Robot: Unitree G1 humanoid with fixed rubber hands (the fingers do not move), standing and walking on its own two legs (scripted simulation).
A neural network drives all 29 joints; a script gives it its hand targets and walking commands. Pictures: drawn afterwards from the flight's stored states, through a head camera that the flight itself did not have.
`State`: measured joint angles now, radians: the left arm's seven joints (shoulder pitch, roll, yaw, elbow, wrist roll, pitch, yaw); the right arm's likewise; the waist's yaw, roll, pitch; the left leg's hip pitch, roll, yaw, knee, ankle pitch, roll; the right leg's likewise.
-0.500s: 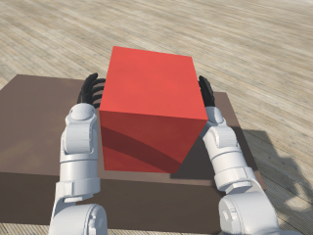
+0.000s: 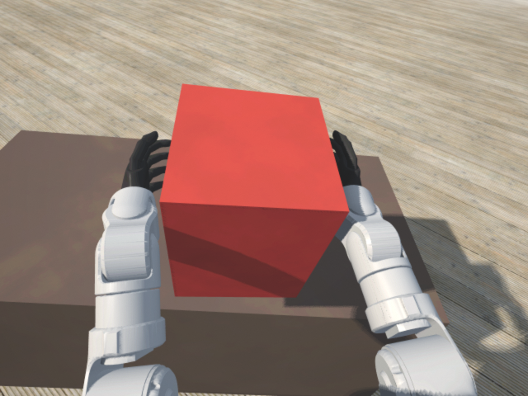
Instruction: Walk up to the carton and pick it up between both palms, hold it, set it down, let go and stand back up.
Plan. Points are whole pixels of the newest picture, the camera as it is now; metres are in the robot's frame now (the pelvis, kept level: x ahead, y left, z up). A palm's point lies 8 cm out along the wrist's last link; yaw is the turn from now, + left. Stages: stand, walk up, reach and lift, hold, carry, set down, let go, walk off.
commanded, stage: hold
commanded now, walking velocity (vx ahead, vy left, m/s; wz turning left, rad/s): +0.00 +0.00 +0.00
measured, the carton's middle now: (244, 200) +0.37 +0.00 +0.13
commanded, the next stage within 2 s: none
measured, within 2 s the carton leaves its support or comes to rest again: neither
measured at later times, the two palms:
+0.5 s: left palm (136, 183) +0.35 +0.15 +0.18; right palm (341, 181) +0.36 -0.14 +0.17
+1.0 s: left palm (132, 188) +0.34 +0.15 +0.18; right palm (340, 185) +0.35 -0.14 +0.17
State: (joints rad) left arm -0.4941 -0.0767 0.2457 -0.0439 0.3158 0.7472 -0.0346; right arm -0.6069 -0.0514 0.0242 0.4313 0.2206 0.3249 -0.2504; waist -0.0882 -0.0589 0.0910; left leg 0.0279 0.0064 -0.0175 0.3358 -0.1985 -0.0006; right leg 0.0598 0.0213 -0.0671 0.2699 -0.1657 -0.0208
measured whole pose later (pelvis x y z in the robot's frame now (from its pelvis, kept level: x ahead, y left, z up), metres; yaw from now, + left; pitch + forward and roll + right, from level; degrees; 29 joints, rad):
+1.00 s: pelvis -0.01 +0.00 +0.00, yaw +0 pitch -8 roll -1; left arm -0.56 -0.06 0.27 0.04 0.31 0.73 -0.04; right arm -0.64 -0.01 -0.05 0.48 0.16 0.30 -0.23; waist -0.07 -0.06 0.08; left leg -0.01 0.00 -0.02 0.33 -0.17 0.00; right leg 0.02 0.02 -0.08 0.28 -0.15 -0.02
